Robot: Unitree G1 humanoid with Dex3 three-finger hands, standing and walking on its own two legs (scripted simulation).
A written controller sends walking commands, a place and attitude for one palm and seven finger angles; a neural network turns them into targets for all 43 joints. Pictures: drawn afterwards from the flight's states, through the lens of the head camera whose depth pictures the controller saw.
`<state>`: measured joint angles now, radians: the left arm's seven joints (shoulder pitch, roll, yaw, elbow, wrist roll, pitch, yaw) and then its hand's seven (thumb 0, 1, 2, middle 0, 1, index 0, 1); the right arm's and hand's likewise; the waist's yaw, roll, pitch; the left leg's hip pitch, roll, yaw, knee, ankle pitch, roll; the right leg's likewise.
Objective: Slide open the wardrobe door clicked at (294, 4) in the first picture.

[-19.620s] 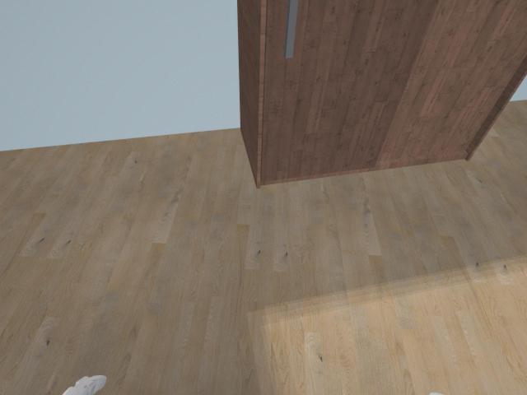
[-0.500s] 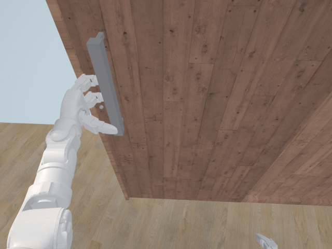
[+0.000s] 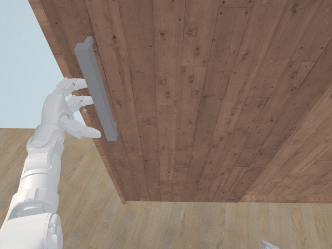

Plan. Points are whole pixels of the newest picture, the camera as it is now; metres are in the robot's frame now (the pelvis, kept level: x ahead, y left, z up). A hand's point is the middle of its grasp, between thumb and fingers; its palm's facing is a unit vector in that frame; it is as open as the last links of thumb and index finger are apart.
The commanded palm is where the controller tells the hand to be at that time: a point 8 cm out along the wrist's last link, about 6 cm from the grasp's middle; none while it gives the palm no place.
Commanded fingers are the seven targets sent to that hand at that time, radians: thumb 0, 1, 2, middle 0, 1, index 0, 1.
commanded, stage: move the hooked fingers beside the handle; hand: left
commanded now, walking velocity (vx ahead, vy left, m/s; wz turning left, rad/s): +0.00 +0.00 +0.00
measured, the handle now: (102, 96) +0.46 +0.17 +0.13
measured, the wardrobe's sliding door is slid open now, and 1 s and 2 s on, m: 0.00 0.00 0.00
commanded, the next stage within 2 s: feel for the door with the fingertips in 1.64 s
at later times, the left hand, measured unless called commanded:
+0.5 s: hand (74, 112) +0.40 +0.23 +0.13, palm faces +0.02 -1.00 +0.00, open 14.0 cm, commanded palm +0.37 +0.28 +0.13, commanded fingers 0.00 -0.50 0.30 -0.30 -1.20 -0.30 -1.20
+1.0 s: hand (69, 114) +0.38 +0.23 +0.14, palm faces +0.00 -1.00 +0.00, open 14.0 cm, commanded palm +0.36 +0.28 +0.13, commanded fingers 0.00 -0.50 0.30 -0.30 -1.20 -0.30 -1.20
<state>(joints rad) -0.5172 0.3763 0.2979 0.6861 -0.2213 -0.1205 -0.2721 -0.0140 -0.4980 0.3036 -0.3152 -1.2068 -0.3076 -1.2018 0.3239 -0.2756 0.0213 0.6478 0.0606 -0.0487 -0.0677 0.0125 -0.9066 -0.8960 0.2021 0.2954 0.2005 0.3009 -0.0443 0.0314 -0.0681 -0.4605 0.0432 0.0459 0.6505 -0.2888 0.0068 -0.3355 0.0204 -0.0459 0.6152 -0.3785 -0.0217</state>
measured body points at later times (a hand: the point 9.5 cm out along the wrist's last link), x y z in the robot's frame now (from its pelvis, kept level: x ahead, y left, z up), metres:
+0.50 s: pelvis -0.01 +0.00 +0.00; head +0.02 +0.00 +0.45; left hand +0.39 +0.28 +0.13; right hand +0.11 -0.26 -0.10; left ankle +0.02 +0.12 -0.72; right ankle -0.04 -0.10 -0.72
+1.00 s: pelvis -0.01 +0.01 +0.00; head +0.01 +0.01 +0.45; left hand +0.38 +0.29 +0.14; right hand +0.10 -0.25 -0.10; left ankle +0.02 +0.12 -0.72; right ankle -0.04 -0.10 -0.72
